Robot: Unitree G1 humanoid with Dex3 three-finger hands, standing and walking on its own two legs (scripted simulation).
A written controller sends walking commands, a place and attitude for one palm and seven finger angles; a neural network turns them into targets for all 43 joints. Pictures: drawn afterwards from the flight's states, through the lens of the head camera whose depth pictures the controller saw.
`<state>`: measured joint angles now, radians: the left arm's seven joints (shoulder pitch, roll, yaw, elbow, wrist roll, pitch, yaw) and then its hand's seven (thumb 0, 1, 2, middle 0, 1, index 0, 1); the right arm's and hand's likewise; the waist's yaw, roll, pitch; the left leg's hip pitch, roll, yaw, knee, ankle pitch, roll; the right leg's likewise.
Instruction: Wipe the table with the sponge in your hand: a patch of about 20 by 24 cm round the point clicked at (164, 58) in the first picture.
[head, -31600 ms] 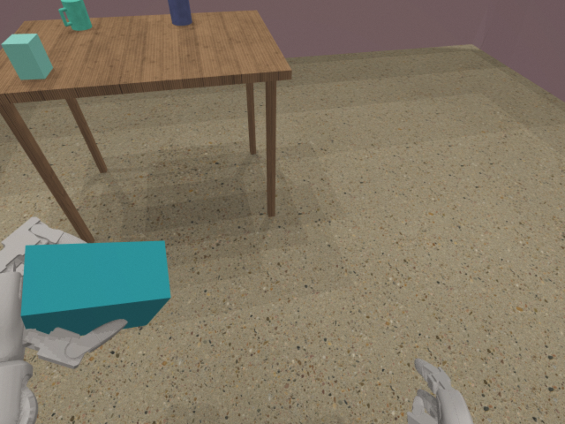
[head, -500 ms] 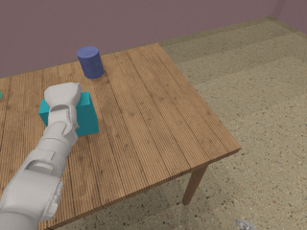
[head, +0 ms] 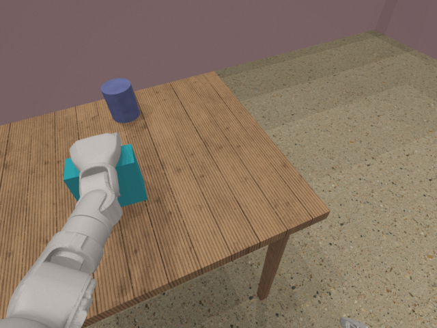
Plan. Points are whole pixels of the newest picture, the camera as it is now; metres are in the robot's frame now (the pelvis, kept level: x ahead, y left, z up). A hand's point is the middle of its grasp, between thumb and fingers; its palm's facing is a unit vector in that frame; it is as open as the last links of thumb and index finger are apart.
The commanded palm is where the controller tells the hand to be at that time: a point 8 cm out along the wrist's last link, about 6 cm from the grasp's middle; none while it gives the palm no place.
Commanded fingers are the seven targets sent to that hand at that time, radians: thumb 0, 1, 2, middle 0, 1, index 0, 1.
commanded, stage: wipe back along the middle lane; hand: left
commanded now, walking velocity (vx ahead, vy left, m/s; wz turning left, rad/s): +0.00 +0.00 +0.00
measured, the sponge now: (111, 186) +0.39 +0.26 +0.02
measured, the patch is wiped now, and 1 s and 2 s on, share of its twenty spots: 0.65 0.80 0.85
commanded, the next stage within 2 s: slide across to the third lane in 1.22 s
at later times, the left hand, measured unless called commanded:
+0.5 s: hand (113, 189) +0.35 +0.23 +0.07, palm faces +0.00 -0.03 -1.00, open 10.4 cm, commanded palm +0.31 +0.22 +0.09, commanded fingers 0.00 0.10 1.30 -1.20 -1.60 -1.20 -1.60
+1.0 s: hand (117, 204) +0.32 +0.21 +0.07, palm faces +0.03 -0.05 -1.00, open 10.4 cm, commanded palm +0.27 +0.20 +0.10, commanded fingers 0.00 0.10 1.30 -1.20 -1.60 -1.20 -1.60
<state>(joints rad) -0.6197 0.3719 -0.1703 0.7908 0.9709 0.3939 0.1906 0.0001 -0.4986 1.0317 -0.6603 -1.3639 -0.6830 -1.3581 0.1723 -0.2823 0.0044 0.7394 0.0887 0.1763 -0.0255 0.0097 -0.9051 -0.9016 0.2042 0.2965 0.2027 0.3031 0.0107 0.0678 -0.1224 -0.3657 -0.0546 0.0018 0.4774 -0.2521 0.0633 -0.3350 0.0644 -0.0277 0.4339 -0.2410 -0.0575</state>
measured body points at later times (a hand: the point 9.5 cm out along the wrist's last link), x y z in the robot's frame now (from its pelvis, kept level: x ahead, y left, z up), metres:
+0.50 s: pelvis +0.00 +0.00 +0.00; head -0.01 -0.03 +0.45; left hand +0.35 +0.23 +0.12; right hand +0.20 -0.23 -0.11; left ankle -0.02 +0.08 -0.74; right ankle -0.02 -0.09 -0.74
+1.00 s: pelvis +0.00 -0.01 +0.00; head -0.02 -0.05 +0.45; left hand +0.31 +0.21 +0.12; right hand +0.21 -0.23 -0.10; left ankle -0.02 +0.08 -0.74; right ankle -0.02 -0.09 -0.74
